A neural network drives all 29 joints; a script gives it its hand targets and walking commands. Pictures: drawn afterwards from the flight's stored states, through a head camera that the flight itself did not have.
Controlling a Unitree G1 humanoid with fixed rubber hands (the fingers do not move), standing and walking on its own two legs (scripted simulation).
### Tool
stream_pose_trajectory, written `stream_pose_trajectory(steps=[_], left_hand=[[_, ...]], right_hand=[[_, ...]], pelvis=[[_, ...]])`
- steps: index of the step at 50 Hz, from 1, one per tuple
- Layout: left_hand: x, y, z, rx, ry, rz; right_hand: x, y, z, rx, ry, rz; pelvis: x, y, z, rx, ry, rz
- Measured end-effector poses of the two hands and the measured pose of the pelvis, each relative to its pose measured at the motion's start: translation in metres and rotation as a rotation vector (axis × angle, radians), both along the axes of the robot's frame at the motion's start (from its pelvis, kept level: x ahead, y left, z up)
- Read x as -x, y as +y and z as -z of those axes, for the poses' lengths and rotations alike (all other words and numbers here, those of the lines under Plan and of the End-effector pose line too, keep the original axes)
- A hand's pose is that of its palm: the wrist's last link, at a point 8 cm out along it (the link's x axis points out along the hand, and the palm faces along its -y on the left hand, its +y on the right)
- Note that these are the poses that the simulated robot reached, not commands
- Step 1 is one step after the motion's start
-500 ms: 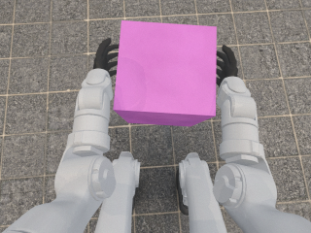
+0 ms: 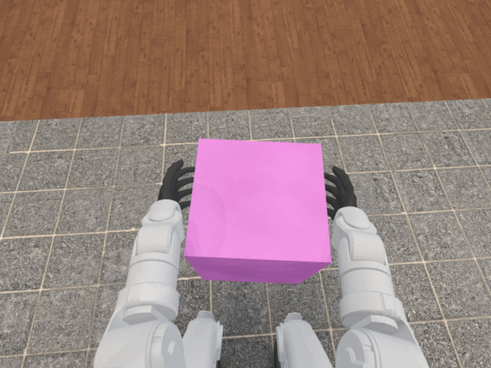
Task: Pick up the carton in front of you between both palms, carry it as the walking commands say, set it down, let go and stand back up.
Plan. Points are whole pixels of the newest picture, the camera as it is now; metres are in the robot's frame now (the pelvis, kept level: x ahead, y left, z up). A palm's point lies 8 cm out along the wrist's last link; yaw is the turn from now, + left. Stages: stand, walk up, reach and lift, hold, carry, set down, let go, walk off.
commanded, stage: reach and lift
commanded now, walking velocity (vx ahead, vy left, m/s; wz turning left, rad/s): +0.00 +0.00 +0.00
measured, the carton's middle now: (254, 220) +0.39 +0.00 -0.10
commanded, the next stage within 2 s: hold in 1.52 s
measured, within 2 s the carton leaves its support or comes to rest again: neither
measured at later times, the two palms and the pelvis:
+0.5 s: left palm (137, 194) +0.34 +0.15 +0.12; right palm (383, 199) +0.34 -0.15 +0.12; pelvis +0.04 +0.00 +0.10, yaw +0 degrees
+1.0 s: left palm (131, 191) +0.33 +0.15 +0.14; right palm (390, 195) +0.33 -0.15 +0.14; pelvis +0.03 +0.00 +0.11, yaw +0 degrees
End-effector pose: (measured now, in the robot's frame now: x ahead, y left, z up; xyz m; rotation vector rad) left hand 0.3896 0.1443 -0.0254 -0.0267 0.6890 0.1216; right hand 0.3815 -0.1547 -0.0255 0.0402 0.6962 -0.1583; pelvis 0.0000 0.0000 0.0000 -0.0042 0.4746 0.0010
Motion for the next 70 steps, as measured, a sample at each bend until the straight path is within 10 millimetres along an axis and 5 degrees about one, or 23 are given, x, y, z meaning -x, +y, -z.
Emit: stream_pose_trajectory(steps=[16, 28, 44, 70], left_hand=[[0.034, 0.002, -0.096, -0.004, -0.009, -0.012], [0.055, 0.003, -0.155, -0.031, -0.037, 0.001], [0.06, 0.004, -0.161, -0.025, -0.02, -0.002], [0.053, 0.003, -0.172, -0.063, -0.015, 0.025]], right_hand=[[0.03, 0.002, -0.095, 0.005, -0.009, -0.018], [0.048, 0.003, -0.155, 0.033, -0.036, -0.047], [0.053, 0.003, -0.16, 0.025, -0.02, -0.043], [0.046, 0.003, -0.172, 0.062, -0.015, -0.069]], pelvis=[[-0.031, -0.002, -0.077, -0.004, -0.264, 0.003], [-0.039, -0.003, -0.106, -0.004, -0.482, 0.001], [-0.026, -0.002, -0.107, -0.004, -0.554, 0.002], [-0.048, -0.002, -0.115, -0.004, -0.568, 0.002]])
